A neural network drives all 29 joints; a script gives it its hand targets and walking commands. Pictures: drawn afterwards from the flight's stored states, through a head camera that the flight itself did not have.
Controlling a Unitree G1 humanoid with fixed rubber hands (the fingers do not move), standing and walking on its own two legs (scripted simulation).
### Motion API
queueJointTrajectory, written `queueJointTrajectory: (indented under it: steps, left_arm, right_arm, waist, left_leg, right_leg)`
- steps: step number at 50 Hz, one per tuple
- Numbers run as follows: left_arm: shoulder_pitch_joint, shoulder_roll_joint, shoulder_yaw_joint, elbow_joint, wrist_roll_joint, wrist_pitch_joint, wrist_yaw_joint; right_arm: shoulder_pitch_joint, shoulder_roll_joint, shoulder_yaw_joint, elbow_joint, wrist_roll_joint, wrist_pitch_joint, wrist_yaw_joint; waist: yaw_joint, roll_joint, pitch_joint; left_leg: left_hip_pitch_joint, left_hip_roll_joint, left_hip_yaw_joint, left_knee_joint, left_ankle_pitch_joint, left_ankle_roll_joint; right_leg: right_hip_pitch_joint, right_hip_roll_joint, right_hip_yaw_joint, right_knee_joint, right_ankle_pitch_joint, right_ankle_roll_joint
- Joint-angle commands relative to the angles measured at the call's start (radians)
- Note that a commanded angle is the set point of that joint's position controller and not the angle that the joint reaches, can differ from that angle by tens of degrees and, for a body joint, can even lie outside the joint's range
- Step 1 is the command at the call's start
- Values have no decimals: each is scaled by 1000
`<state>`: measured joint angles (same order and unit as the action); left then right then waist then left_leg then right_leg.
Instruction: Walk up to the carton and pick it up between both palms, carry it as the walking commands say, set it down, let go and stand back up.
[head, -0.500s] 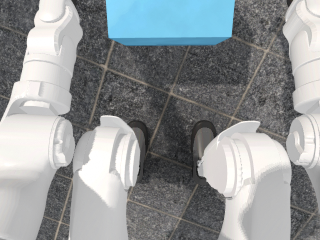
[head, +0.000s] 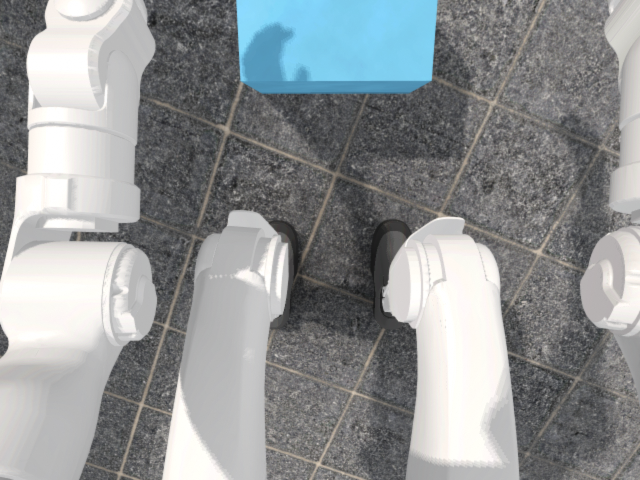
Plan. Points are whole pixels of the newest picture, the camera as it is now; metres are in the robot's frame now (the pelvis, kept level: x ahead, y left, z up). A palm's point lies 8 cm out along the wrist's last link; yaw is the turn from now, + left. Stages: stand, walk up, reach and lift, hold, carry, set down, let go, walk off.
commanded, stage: set down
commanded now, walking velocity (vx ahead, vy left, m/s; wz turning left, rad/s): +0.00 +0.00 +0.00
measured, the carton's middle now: (335, 34) +0.55 +0.01 -0.39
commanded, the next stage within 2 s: let go in 0.70 s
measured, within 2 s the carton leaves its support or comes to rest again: neither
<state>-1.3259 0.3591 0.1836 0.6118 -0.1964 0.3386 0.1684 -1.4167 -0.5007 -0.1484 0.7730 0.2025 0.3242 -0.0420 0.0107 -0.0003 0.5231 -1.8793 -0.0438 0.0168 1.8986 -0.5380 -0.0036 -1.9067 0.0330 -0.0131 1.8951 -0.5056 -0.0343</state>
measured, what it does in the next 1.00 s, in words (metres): rises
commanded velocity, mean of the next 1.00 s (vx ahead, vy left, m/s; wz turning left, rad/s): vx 0.00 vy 0.00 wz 0.00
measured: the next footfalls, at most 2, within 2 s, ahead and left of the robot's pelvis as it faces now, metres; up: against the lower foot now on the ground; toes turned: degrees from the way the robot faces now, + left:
none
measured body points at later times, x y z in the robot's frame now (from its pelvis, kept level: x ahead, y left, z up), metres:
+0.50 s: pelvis +0.00 -0.01 +0.13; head +0.37 -0.01 +0.38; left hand +0.55 +0.20 +0.01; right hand +0.57 -0.23 +0.01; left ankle +0.13 +0.11 -0.43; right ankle +0.13 -0.10 -0.43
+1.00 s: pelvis +0.03 -0.01 +0.22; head +0.37 -0.01 +0.51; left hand +0.50 +0.20 +0.07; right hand +0.51 -0.23 +0.07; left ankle +0.13 +0.11 -0.43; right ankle +0.13 -0.10 -0.43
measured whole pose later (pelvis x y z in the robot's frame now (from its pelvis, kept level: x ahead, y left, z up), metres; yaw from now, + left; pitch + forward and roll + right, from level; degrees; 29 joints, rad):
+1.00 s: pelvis +0.03 -0.01 +0.22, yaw +0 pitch +21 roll +1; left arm -0.87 0.29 0.19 0.44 -0.03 0.30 0.05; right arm -0.95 -0.34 -0.18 0.53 0.04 0.30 -0.04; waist 0.01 -0.01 0.52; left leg -1.08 -0.04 -0.02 1.02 -0.31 -0.01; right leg -1.10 0.04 0.01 1.03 -0.29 -0.03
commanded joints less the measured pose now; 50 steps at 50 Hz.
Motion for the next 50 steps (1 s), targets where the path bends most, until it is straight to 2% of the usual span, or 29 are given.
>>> queueJointTrajectory:
  steps: [1, 2, 3, 7, 8, 9, 10, 12, 13, 14, 16, 17, 20, 21, 25, 29, 32, 33, 35, 37, 39, 40, 41, 44, 45, 46, 47, 48, 50]
  left_arm:
    - [-319, 198, 56, -204, 11, -15, -6]
    - [-305, 193, 46, -262, 7, -8, -3]
    - [-289, 201, 56, -212, 13, 3, -7]
    - [-291, 205, 43, -304, -2, 28, -12]
    - [-293, 204, 45, -272, 4, 34, -17]
    - [-271, 199, 57, -258, 7, 34, -20]
    - [-276, 208, 59, -299, 3, 34, -21]
    - [-267, 214, 63, -297, 10, 38, -27]
    - [-265, 213, 60, -280, 6, 42, -29]
    - [-266, 217, 66, -298, 8, 42, -30]
    - [-265, 224, 67, -300, 5, 46, -33]
    - [-269, 231, 77, -263, 8, 48, -36]
    - [-249, 223, 75, -284, 12, 50, -40]
    - [-226, 227, 79, -271, 19, 48, -45]
    - [-221, 209, 75, -310, 21, 38, -51]
    - [-233, 188, 72, -291, 32, 23, -58]
    - [-203, 143, 83, -181, 59, -10, -71]
    - [-200, 122, 96, -85, 84, -25, -77]
    - [-214, 113, 99, -138, 102, -61, -75]
    - [-187, 84, 104, -69, 114, -83, -85]
    - [-121, 96, 126, -31, 149, -100, -91]
    - [-56, 79, 111, -22, 159, -104, -89]
    - [-8, 85, 106, -48, 172, -108, -92]
    - [102, 127, 88, -144, 183, -103, -108]
    - [155, 149, 95, -227, 188, -102, -109]
    - [229, 148, 74, -238, 185, -84, -117]
    - [237, 142, 60, -274, 179, -79, -120]
    - [271, 157, 51, -416, 167, -85, -119]
    - [394, 154, 34, -467, 156, -74, -120]
  right_arm:
    - [-337, -226, -52, -214, -3, -13, 5]
    - [-334, -208, -37, -270, 11, -6, 10]
    - [-331, -225, -46, -249, 7, 6, 9]
    - [-320, -251, -63, -322, 8, 27, 12]
    - [-300, -241, -55, -267, 10, 37, 15]
    - [-297, -227, -48, -273, 15, 37, 20]
    - [-302, -249, -59, -314, 7, 37, 17]
    - [-307, -229, -49, -323, 25, 43, 21]
    - [-303, -242, -61, -298, 11, 46, 23]
    - [-303, -243, -55, -314, 22, 46, 26]
    - [-309, -249, -53, -329, 23, 50, 24]
    - [-303, -269, -74, -283, 1, 53, 25]
    - [-297, -241, -52, -320, 22, 54, 32]
    - [-258, -234, -60, -261, 8, 54, 34]
    - [-258, -235, -66, -317, 9, 40, 39]
    - [-266, -217, -71, -275, -8, 27, 46]
    - [-259, -172, -60, -196, -39, -8, 56]
    - [-245, -163, -64, -79, -60, -21, 58]
    - [-255, -132, -55, -144, -70, -59, 61]
    - [-241, -126, -69, -84, -105, -78, 52]
    - [-158, -92, -58, -44, -118, -86, 45]
    - [-95, -76, -74, -38, -137, -93, 43]
    - [-39, -94, -101, -72, -155, -97, 38]
    - [84, -66, -111, -186, -178, -78, 11]
    - [132, -58, -107, -288, -192, -74, 4]
    - [214, -44, -104, -299, -193, -60, -4]
    - [219, -44, -90, -363, -169, -57, -5]
    - [259, -53, -87, -472, -170, -57, -9]
    - [388, -32, -58, -552, -158, -50, -14]
  waist:
    - [5, -43, -2119]
    - [27, -46, -2213]
    - [26, -47, -2172]
    - [3, -31, -2290]
    - [7, -28, -2227]
    - [19, -44, -2209]
    - [5, -54, -2284]
    - [31, -52, -2252]
    - [18, -65, -2239]
    - [31, -42, -2248]
    - [32, -61, -2246]
    - [7, -88, -2224]
    - [35, -73, -2239]
    - [40, -55, -2223]
    - [35, -57, -2244]
    - [45, -37, -2157]
    - [48, -73, -2036]
    - [43, -56, -1917]
    - [58, -62, -1995]
    - [37, -79, -1931]
    - [56, -62, -1898]
    - [34, -84, -1940]
    - [26, -54, -1954]
    - [19, -42, -2015]
    - [24, -62, -2129]
    - [16, -49, -2079]
    - [24, -26, -2022]
    - [23, -12, -2127]
    - [24, -15, -2118]
  left_leg:
    - [617, -26, 27, -215, 297, -13]
    - [706, -30, 24, -241, 344, -10]
    - [672, -33, 34, -250, 328, -12]
    - [787, -36, 24, -320, 376, -15]
    - [756, -33, 28, -336, 351, -15]
    - [752, -35, 24, -361, 360, -15]
    - [788, -41, 32, -367, 385, -16]
    - [776, -39, 28, -420, 379, -12]
    - [778, -37, 28, -436, 367, -12]
    - [805, -39, 30, -447, 387, -12]
    - [818, -40, 25, -493, 379, -9]
    - [800, -36, 25, -507, 343, -11]
    - [882, -37, 20, -588, 370, -4]
    - [883, -35, 24, -602, 383, -11]
    - [992, -31, 11, -696, 424, -10]
    - [1027, -25, 11, -780, 391, -12]
    - [1016, -17, 3, -838, 382, -9]
    - [951, -12, 5, -836, 346, -16]
    - [1031, -18, -2, -846, 420, -17]
    - [988, -23, 2, -851, 404, -23]
    - [961, -29, 14, -866, 415, -23]
    - [999, -31, 5, -877, 459, -24]
    - [1048, -28, 9, -881, 472, -30]
    - [1121, -33, 14, -899, 482, -30]
    - [1189, -39, 11, -892, 526, -28]
    - [1224, -36, 4, -923, 490, -26]
    - [1257, -34, -6, -941, 533, -26]
    - [1328, -41, -9, -933, 599, -31]
    - [1370, -38, -17, -953, 631, -26]
  right_leg:
    - [872, 32, 24, -210, 354, -1]
    - [912, 38, 11, -223, 385, 4]
    - [917, 36, 20, -246, 372, 5]
    - [1018, 43, 17, -306, 426, 7]
    - [986, 37, 26, -330, 400, 3]
    - [1007, 36, 29, -349, 414, 8]
    - [1070, 40, 27, -360, 447, 9]
    - [1105, 35, 43, -403, 453, 15]
    - [1121, 37, 40, -418, 440, 15]
    - [1132, 33, 50, -439, 454, 13]
    - [1192, 31, 57, -477, 463, 15]
    - [1204, 28, 55, -495, 438, 16]
    - [1260, 27, 59, -559, 457, 21]
    - [1274, 24, 65, -571, 477, 17]
    - [1372, 23, 73, -663, 517, 21]
    - [1405, 16, 84, -748, 477, 22]
    - [1425, 10, 81, -802, 478, 28]
    - [1357, 2, 85, -806, 435, 25]
    - [1415, 4, 85, -814, 516, 25]
    - [1431, -3, 79, -821, 511, 26]
    - [1474, -6, 89, -832, 555, 30]
    - [1492, 2, 72, -827, 605, 37]
    - [1507, 5, 70, -843, 612, 37]
    - [1599, 3, 85, -879, 627, 47]
    - [1671, 9, 88, -877, 680, 48]
    - [1671, 8, 84, -903, 636, 54]
    - [1638, 13, 83, -917, 661, 54]
    - [1714, 18, 89, -903, 745, 47]
    - [1740, 12, 98, -928, 781, 49]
